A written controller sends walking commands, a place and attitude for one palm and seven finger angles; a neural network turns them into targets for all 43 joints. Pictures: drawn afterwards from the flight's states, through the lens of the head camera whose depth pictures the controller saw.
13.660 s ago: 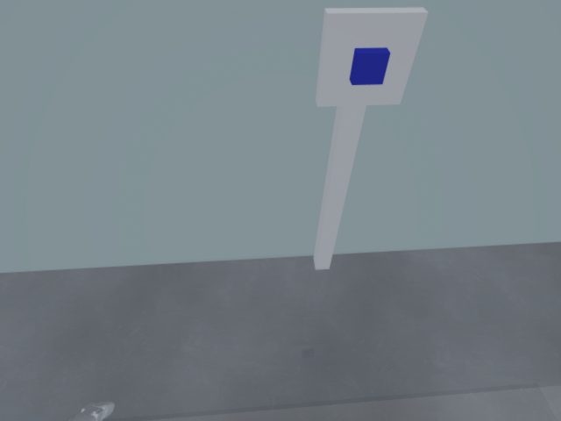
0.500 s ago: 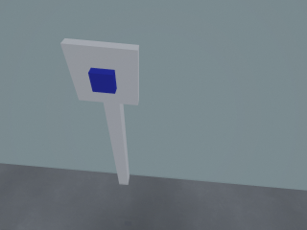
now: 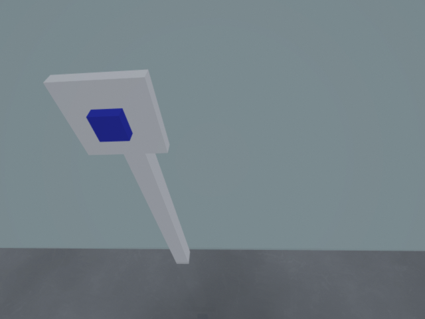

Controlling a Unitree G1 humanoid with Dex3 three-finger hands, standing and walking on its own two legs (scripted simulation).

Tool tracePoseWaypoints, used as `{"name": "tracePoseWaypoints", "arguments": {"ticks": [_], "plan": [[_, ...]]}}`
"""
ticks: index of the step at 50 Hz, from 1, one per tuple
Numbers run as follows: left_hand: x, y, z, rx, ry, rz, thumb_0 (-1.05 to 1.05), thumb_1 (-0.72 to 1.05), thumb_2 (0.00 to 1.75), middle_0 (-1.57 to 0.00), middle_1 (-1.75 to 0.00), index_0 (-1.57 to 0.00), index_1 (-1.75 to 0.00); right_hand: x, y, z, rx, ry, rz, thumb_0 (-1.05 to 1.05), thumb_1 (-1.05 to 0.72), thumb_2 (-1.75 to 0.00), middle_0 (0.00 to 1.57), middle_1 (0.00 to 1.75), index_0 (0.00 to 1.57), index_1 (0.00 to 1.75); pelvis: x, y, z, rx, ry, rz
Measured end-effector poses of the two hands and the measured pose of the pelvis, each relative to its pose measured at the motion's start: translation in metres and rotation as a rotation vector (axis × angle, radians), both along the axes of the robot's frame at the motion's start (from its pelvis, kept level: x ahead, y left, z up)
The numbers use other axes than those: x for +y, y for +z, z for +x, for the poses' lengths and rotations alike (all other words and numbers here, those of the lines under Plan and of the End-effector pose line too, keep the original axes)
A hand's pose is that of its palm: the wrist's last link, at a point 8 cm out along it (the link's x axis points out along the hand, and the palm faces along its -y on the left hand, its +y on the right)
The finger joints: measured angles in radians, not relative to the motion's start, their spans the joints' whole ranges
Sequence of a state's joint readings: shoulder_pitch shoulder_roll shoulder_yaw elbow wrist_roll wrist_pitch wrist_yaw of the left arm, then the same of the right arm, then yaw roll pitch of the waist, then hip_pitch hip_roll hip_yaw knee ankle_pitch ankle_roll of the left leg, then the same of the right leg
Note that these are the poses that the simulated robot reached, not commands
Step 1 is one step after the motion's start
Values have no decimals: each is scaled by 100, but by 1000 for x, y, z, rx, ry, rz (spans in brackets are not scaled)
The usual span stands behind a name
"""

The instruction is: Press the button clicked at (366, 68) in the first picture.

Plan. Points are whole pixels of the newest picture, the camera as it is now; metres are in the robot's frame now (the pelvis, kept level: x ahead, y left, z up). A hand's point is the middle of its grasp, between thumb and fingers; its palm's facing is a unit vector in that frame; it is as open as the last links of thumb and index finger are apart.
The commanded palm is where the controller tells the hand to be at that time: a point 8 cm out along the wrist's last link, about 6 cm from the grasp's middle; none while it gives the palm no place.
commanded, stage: look again from close up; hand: left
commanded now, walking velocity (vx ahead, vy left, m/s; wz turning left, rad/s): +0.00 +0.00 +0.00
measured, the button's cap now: (111, 124) +0.48 +0.24 +0.14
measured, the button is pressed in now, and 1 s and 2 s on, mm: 0 0 0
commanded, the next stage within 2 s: raise the hand and make a fist in 0.08 s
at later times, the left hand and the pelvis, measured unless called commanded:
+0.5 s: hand (124, 290) +0.17 +0.16 +0.02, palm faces +0.05 -1.00 +0.00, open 6.2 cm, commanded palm +0.10 +0.23 -0.03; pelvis -0.03 +0.00 -0.03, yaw +1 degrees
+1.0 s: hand (95, 302) +0.16 +0.21 +0.02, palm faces -0.04 -1.00 +0.00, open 3.2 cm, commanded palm +0.12 +0.27 +0.04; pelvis -0.06 +0.05 -0.04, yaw +1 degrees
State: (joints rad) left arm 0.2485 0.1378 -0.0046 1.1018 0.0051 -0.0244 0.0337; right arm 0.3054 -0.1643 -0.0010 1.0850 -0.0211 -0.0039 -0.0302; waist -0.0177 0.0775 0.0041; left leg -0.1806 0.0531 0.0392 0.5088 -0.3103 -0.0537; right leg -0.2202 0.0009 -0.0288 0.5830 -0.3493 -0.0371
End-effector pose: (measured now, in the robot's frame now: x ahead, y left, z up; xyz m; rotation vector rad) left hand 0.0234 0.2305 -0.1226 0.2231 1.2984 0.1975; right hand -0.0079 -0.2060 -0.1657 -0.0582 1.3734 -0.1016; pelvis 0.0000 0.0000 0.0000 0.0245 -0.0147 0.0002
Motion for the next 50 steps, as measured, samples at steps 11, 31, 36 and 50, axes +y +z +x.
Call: {"name": "tracePoseWaypoints", "arguments": {"ticks": [11,31,36,50], "plan": [[-16,0,-9,-3,79,-31,2,93,90,-20,-30,-20,-30,-31,13,16,-7,16,-59,1,-91,-90,19,30,20,30,-14,3,4,5,3,-4],[0,97,67,-1172,-150,-271,1,91,90,-57,-71,-57,-70,-34,112,197,-994,188,-234,1,-90,-90,19,30,20,30,7,-47,-49,144,33,-8],[28,108,57,-1271,-95,-158,2,90,90,-71,-86,-71,-85,4,94,185,-965,246,-197,1,-90,-90,19,30,20,30,18,-58,-58,139,52,-44],[34,142,114,-1175,-220,-253,2,90,90,-109,-127,-109,-127,51,51,88,-701,83,-94,2,-89,-90,20,30,21,30,50,-43,-59,113,14,-50]]}}
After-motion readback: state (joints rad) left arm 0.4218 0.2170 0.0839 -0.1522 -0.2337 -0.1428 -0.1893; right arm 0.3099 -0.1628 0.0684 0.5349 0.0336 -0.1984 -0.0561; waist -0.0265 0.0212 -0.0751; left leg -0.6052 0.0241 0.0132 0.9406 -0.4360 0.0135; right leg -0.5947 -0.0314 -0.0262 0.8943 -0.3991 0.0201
